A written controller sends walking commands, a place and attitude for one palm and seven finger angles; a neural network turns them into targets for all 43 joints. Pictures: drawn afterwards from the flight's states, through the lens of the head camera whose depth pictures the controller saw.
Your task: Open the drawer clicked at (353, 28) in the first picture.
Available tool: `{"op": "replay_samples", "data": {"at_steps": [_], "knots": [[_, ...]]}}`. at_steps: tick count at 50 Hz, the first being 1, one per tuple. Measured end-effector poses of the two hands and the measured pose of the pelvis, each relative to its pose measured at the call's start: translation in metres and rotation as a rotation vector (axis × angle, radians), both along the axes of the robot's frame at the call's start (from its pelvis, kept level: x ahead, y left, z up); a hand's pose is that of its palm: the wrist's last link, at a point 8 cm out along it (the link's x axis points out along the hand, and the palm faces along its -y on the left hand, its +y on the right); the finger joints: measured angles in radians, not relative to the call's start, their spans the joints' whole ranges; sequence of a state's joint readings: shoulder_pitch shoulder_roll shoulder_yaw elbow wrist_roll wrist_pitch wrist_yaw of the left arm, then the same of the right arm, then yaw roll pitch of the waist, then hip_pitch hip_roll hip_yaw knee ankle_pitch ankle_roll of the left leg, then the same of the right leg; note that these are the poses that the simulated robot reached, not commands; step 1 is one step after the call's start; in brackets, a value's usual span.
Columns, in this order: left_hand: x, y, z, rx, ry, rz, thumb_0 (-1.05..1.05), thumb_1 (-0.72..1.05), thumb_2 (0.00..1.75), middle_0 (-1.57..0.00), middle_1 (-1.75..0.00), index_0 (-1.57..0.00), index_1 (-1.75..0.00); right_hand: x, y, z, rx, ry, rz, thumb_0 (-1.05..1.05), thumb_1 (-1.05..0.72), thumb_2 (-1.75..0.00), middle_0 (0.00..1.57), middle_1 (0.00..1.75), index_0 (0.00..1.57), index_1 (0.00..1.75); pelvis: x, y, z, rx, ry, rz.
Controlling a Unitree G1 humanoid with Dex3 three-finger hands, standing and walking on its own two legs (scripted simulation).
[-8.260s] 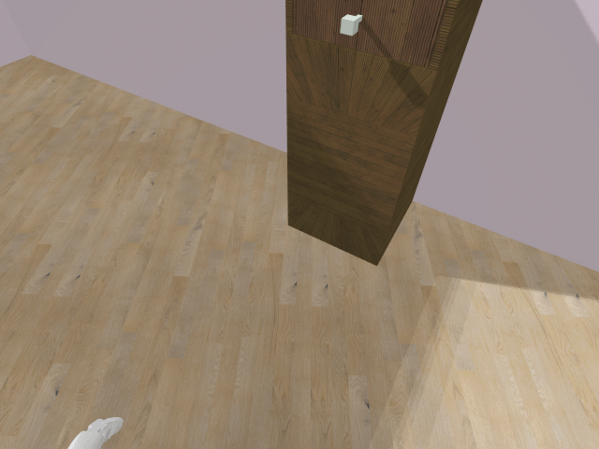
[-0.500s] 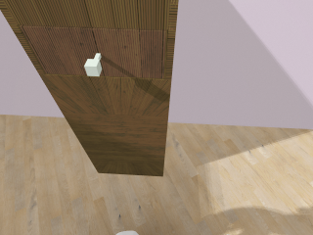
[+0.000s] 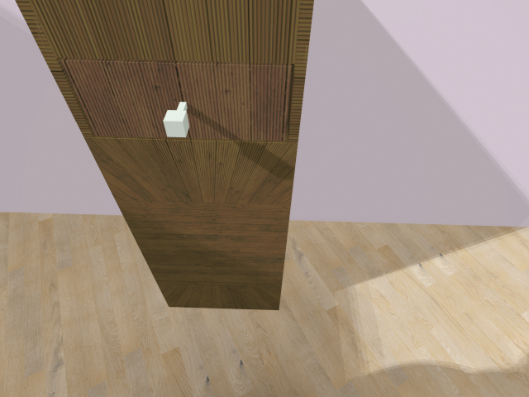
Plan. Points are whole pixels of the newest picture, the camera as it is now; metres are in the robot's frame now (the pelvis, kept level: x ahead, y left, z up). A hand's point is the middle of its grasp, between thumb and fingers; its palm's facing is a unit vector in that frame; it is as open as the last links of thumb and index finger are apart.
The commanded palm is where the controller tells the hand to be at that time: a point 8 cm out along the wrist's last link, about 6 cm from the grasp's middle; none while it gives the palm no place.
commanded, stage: come to a stop and stand still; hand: left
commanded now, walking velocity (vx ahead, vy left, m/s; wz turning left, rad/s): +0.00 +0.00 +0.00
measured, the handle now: (179, 117) +0.53 +0.18 +0.15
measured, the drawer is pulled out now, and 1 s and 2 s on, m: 0.00 0.00 0.00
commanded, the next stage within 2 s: look again from close up in 0.12 s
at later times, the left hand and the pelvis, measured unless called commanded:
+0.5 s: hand out of the picture -0.04 +0.15 -0.17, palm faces +0.04 -0.99 -0.16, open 7.4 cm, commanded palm none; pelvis +0.02 +0.00 +0.01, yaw +0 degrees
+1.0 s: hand (159, 297) +0.27 +0.18 +0.00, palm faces +0.06 -0.61 -0.79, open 7.6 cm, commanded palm +0.16 +0.20 -0.01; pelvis +0.06 -0.03 -0.01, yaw +1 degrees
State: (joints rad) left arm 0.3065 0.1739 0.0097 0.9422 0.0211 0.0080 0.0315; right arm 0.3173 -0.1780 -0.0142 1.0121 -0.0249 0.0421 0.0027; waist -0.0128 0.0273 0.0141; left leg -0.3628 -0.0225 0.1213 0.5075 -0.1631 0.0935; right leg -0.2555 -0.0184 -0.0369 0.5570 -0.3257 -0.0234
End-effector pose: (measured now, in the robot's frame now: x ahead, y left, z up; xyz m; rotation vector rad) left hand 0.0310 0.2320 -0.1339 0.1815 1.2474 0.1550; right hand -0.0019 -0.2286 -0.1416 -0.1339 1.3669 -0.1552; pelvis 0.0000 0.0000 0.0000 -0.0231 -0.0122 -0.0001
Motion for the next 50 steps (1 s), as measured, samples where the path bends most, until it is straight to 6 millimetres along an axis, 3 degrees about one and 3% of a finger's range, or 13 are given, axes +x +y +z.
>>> {"op": "replay_samples", "data": {"at_steps": [7, 18, 24, 30, 40, 41, 43, 46, 48, 50], "knots": [[-0.042, -0.008, -0.009, -0.039, 0.123, 0.027, 0.01, 0.91, 0.89, -0.19, -0.30, -0.20, -0.30, 0.015, 0.005, 0.005, -0.008, -0.035, 0.008, 0.01, -0.92, -0.89, 0.20, 0.30, 0.21, 0.30, 0.004, 0.003, 0.001, 0.000, -0.004, 0.000], [-0.072, -0.022, -0.009, -0.074, 0.210, 0.070, 0.01, 0.91, 0.89, -0.20, -0.30, -0.20, -0.30, 0.042, 0.000, 0.010, -0.023, -0.048, 0.041, 0.01, -0.91, -0.89, 0.20, 0.30, 0.20, 0.30, 0.011, 0.002, 0.005, 0.008, 0.012, 0.009], [-0.074, -0.027, -0.007, -0.074, 0.238, 0.068, 0.01, 0.91, 0.89, -0.20, -0.30, -0.20, -0.30, 0.054, -0.004, 0.010, -0.020, -0.064, 0.035, 0.00, -0.91, -0.89, 0.20, 0.30, 0.20, 0.30, 0.018, -0.002, 0.006, 0.012, 0.018, 0.003], [-0.055, -0.030, -0.006, -0.068, 0.226, 0.052, 0.01, 0.91, 0.89, -0.20, -0.30, -0.20, -0.30, 0.056, -0.008, 0.010, -0.017, -0.047, 0.024, 0.00, -0.92, -0.89, 0.20, 0.30, 0.20, 0.30, 0.028, -0.007, 0.007, 0.016, 0.027, -0.002], [-0.001, -0.033, -0.006, -0.046, 0.157, 0.013, 0.01, 0.91, 0.89, -0.20, -0.30, -0.20, -0.30, 0.054, -0.013, 0.008, -0.006, 0.006, 0.006, 0.00, -0.91, -0.89, 0.20, 0.30, 0.20, 0.30, 0.047, -0.016, 0.008, 0.018, 0.034, -0.004], [0.015, -0.033, 0.000, -0.025, 0.118, -0.036, 0.01, 0.91, 0.89, -0.20, -0.30, -0.20, -0.30, 0.058, -0.015, 0.009, -0.012, -0.023, -0.001, 0.00, -0.91, -0.89, 0.20, 0.30, 0.20, 0.30, 0.048, -0.017, 0.007, 0.018, 0.033, -0.003], [0.065, -0.020, 0.030, 0.105, -0.123, -0.108, 0.03, 0.93, 0.89, -0.20, -0.31, -0.20, -0.30, 0.074, -0.020, 0.014, -0.040, -0.159, 0.012, 0.01, -0.91, -0.89, 0.20, 0.30, 0.21, 0.30, 0.051, -0.019, 0.004, 0.034, 0.033, -0.005], [0.140, -0.008, 0.097, 0.327, -0.478, -0.201, 0.04, 0.92, 0.88, -0.20, -0.32, -0.20, -0.32, 0.108, -0.029, 0.016, -0.051, -0.353, 0.017, 0.01, -0.91, -0.89, 0.20, 0.30, 0.21, 0.30, 0.056, -0.022, -0.001, 0.057, 0.045, 0.011], [0.183, -0.013, 0.144, 0.501, -0.667, -0.323, 0.04, 0.89, 0.87, -0.20, -0.34, -0.20, -0.34, 0.138, -0.035, 0.016, -0.045, -0.465, 0.037, 0.01, -0.91, -0.89, 0.20, 0.30, 0.21, 0.30, 0.057, -0.023, -0.004, 0.052, 0.060, 0.020], [0.211, -0.023, 0.180, 0.680, -0.792, -0.460, 0.03, 0.85, 0.86, -0.20, -0.36, -0.20, -0.36, 0.170, -0.041, 0.020, -0.028, -0.552, 0.048, 0.01, -0.91, -0.89, 0.20, 0.30, 0.20, 0.30, 0.058, -0.025, -0.007, 0.046, 0.084, 0.010]]}}
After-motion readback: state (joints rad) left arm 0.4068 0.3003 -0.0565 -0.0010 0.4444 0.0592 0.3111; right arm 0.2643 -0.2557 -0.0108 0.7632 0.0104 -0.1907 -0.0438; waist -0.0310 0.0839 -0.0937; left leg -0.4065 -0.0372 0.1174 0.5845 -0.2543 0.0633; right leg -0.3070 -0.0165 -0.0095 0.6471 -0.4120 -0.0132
